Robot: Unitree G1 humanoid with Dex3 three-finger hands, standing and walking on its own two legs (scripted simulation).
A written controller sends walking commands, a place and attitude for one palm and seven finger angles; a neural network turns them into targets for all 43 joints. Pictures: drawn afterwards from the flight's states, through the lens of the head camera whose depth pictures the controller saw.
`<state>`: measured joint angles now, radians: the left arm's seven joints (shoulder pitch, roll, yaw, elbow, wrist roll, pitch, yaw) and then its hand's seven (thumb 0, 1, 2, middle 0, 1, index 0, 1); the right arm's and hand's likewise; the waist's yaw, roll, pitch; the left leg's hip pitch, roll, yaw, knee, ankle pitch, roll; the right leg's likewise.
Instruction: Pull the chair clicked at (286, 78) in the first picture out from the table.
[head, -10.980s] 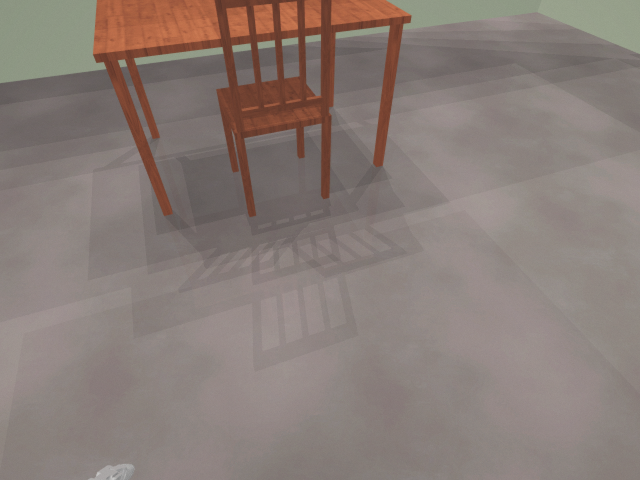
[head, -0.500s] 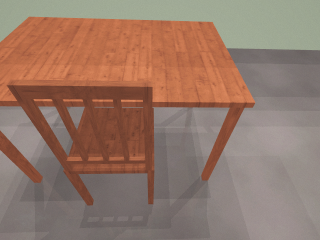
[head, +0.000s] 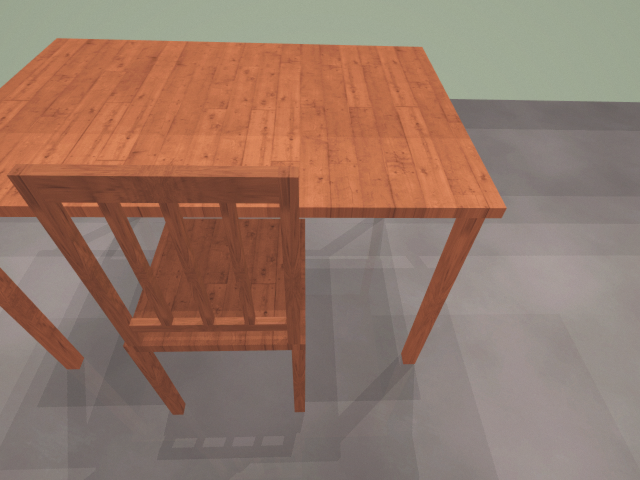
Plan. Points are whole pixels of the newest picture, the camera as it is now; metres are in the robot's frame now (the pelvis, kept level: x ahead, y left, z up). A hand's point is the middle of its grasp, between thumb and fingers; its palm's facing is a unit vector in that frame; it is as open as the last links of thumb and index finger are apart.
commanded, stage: look again from close up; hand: left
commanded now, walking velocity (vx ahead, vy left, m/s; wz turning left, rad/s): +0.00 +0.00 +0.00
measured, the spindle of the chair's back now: (192, 270) +0.46 +0.26 -0.08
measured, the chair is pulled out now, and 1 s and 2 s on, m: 0.00 0.00 0.00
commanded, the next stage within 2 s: come to a stop and stand still in 0.34 s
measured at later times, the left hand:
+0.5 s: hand out of the picture -0.03 +0.15 -0.18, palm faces +0.04 -0.99 -0.16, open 7.4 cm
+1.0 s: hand out of the picture +0.03 +0.18 -0.18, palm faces +0.01 -0.98 -0.22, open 7.4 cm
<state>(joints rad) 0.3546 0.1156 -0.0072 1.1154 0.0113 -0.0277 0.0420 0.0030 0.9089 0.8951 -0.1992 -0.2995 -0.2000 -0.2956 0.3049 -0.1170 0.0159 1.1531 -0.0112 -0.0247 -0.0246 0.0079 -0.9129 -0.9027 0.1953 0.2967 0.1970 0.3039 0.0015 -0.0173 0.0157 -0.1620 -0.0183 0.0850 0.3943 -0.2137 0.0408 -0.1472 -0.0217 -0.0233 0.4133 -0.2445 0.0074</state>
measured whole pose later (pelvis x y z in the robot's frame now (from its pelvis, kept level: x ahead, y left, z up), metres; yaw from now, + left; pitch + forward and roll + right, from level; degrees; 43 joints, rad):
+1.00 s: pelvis +0.01 +0.00 -0.01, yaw +0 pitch -1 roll +1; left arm 0.27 0.16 -0.02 1.07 0.00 -0.02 0.04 0.00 0.91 0.90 -0.20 -0.30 -0.20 -0.30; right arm 0.28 -0.17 0.02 1.10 -0.02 -0.03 -0.01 0.01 -0.91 -0.90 0.20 0.30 0.20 0.30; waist -0.01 0.01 0.03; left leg -0.18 -0.02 0.09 0.46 -0.26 0.04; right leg -0.17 -0.03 -0.02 0.50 -0.30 0.01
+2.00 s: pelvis +0.01 -0.02 +0.00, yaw -1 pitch -1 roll +1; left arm 0.29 0.16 -0.01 1.11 0.01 -0.02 0.04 0.00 0.91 0.89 -0.20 -0.30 -0.20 -0.30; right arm 0.25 -0.15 0.02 1.16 -0.01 -0.02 -0.02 0.00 -0.91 -0.90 0.20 0.30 0.20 0.30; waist 0.00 -0.01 0.04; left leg -0.14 0.00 0.09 0.40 -0.24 0.02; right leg -0.14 0.00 -0.02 0.43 -0.27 -0.01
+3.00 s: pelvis -0.02 +0.01 +0.00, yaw -1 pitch -3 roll +0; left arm 0.26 0.24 -0.02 1.04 0.01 0.00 0.03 0.00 0.91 0.89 -0.20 -0.30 -0.20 -0.30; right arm 0.19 -0.23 0.00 1.07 -0.02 -0.01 0.00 0.00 -0.90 -0.90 0.20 0.30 0.20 0.30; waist 0.00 0.00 0.04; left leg -0.18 -0.01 0.10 0.46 -0.23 0.05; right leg -0.16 -0.02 -0.01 0.46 -0.24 0.02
